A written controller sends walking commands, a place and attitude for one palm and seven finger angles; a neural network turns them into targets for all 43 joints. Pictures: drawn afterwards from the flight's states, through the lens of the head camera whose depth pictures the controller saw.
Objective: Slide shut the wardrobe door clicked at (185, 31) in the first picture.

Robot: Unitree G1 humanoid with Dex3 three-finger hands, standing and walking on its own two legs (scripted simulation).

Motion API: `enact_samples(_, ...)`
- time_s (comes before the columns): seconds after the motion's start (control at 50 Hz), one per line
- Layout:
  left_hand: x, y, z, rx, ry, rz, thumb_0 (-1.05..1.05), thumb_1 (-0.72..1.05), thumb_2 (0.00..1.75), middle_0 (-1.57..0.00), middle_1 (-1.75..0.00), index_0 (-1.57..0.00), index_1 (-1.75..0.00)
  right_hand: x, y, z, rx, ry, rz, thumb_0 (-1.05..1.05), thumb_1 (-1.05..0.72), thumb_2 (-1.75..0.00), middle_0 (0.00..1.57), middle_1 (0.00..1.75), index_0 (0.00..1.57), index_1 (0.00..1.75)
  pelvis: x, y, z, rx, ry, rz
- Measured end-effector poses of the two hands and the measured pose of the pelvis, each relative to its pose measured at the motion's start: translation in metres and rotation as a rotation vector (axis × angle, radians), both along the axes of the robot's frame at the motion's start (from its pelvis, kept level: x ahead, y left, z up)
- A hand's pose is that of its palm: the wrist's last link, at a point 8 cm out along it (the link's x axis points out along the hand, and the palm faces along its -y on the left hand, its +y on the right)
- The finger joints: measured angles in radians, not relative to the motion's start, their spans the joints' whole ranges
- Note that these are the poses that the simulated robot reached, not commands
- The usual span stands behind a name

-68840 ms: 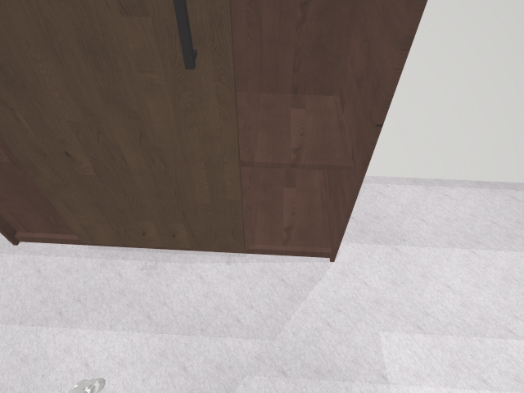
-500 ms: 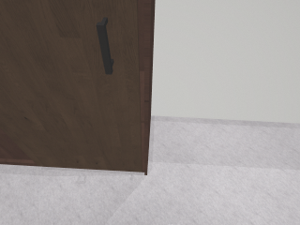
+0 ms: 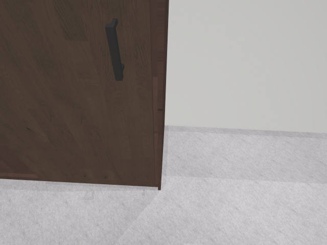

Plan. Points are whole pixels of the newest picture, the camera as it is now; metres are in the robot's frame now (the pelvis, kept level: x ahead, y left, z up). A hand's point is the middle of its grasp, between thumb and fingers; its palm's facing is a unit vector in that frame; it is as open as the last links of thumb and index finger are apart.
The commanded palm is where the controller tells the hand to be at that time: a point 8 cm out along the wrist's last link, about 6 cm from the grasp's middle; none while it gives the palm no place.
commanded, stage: shuffle to correct the standing spot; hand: left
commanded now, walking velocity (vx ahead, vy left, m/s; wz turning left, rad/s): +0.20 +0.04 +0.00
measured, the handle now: (116, 50) +0.54 +0.17 +0.21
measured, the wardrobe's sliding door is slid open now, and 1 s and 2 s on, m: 0.02 0.02 0.02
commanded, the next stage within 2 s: come to a stop and stand still in 0.24 s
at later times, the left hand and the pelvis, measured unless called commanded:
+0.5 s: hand out of the picture +0.08 +0.19 -0.18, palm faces +0.04 -0.98 -0.17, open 7.3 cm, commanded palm none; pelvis +0.08 +0.02 +0.00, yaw +0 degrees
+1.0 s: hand out of the picture +0.12 +0.20 -0.18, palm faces +0.12 -0.98 -0.19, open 7.3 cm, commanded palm none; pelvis +0.07 +0.01 -0.01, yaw +2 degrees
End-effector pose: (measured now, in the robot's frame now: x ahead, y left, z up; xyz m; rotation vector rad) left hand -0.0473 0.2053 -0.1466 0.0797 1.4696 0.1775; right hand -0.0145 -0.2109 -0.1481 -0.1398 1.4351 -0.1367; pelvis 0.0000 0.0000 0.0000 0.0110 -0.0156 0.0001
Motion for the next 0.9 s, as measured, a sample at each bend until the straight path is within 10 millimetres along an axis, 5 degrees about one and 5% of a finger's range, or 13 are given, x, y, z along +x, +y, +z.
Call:
enact_samples(0.16,-0.004,0.002,-0.008,-0.014,0.018,0.043,0.0,0.91,0.9,-0.2,-0.3,-0.2,-0.3,0.003,0.007,-0.005,0.01,0.03,0.01,0.01,-0.91,-0.9,0.2,0.3,0.2,0.3,0.014,0.005,-0.007,-0.019,0.0,0.014)
enact_samples(0.3,-0.007,0.012,-0.021,-0.058,0.112,0.068,0.0,0.91,0.9,-0.2,-0.3,-0.2,-0.3,0.037,0.023,-0.005,-0.019,-0.006,0.0,0.01,-0.91,-0.9,0.2,0.3,0.2,0.3,0.045,0.023,-0.016,-0.002,0.001,0.006)
enact_samples(0.38,0.027,0.022,-0.014,-0.053,0.122,0.009,0.01,0.91,0.9,-0.2,-0.3,-0.2,-0.3,0.041,0.034,0.0,-0.014,-0.024,-0.047,0.0,-0.91,-0.9,0.2,0.3,0.2,0.3,0.06,0.028,-0.01,0.001,0.014,-0.014)
enact_samples(0.5,0.118,0.032,-0.004,0.014,-0.035,-0.033,0.02,0.92,0.9,-0.2,-0.3,-0.2,-0.3,0.028,0.047,0.005,0.038,0.103,-0.059,0.0,-0.91,-0.9,0.2,0.3,0.2,0.3,0.081,0.021,-0.002,0.0,0.022,0.005)
enact_samples(0.64,0.183,0.039,-0.001,0.114,-0.155,-0.054,0.02,0.94,0.9,-0.2,-0.3,-0.2,-0.3,0.048,0.025,-0.017,0.071,0.156,-0.093,0.01,-0.9,-0.9,0.2,0.3,0.2,0.3,0.104,-0.001,-0.016,0.009,0.013,0.031)
enact_samples(0.76,0.201,0.03,-0.001,0.099,-0.236,-0.032,0.01,0.92,0.9,-0.2,-0.3,-0.2,-0.3,0.103,-0.006,-0.016,-0.001,0.041,-0.02,0.01,-0.91,-0.9,0.2,0.3,0.2,0.3,0.093,-0.001,-0.014,0.011,0.022,0.057)
enact_samples(0.9,0.185,0.037,-0.015,0.04,-0.246,-0.001,0.0,0.93,0.9,-0.2,-0.3,-0.2,-0.3,0.149,-0.012,0.003,-0.081,-0.179,0.036,0.0,-0.91,-0.9,0.19,0.3,0.2,0.3,0.075,0.013,-0.017,0.008,0.007,0.04)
